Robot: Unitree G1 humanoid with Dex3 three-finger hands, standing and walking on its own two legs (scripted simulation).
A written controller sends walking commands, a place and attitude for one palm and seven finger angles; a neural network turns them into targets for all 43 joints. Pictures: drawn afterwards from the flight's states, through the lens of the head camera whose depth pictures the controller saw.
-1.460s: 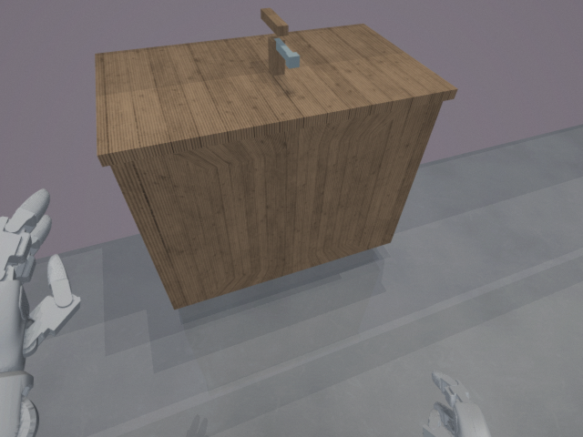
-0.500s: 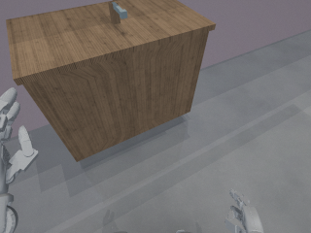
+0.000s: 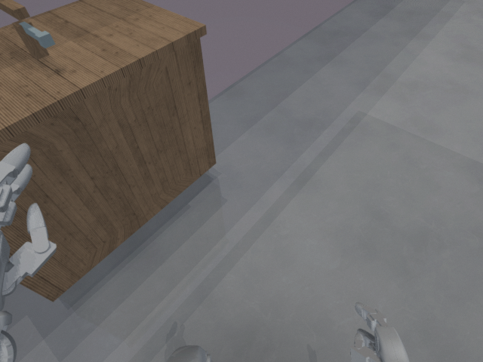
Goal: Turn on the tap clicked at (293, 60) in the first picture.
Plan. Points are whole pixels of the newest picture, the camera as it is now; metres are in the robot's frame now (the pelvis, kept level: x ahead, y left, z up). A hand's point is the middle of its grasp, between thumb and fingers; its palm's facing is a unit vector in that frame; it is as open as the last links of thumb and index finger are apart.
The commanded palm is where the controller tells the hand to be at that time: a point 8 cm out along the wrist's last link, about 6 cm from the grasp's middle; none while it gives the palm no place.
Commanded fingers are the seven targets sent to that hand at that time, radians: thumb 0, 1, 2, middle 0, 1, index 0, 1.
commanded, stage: walk to a spot facing it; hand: left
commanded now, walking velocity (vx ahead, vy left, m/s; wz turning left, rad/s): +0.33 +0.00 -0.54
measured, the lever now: (45, 39) +0.81 +0.54 +0.12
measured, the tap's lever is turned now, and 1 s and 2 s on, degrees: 0 0 0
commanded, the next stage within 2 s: turn to face it in 1.14 s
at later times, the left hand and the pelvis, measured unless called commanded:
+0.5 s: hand (178, 162) +0.35 +0.10 +0.17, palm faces +0.16 -0.85 -0.50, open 7.4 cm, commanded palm +0.29 +0.17 +0.19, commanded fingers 0.00 0.90 0.90 -0.20 -0.30 -0.20 -0.30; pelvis +0.06 -0.06 -0.02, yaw -16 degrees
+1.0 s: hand (233, 97) +0.48 +0.03 +0.19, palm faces +0.13 -0.91 -0.39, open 7.4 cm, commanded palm +0.43 +0.10 +0.19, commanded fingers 0.00 0.90 0.90 -0.20 -0.30 -0.20 -0.30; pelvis +0.20 -0.12 +0.01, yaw -18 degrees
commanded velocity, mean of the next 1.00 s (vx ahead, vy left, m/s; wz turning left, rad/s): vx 0.35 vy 0.00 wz -0.14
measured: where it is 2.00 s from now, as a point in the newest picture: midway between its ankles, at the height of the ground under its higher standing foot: (321, 328)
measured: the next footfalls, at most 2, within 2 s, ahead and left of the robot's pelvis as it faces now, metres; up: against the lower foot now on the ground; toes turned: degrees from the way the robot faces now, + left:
left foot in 0.16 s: +0.06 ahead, +0.15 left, +0.00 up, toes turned +0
right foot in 0.46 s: +0.12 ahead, -0.19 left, +0.00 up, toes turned -24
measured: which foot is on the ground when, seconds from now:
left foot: up 0.00-0.14, down 0.16-0.46, up 0.48-0.74, down 0.76-1.00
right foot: down 0.00-0.16, up 0.18-0.44, down 0.46-0.80, up 0.82-1.00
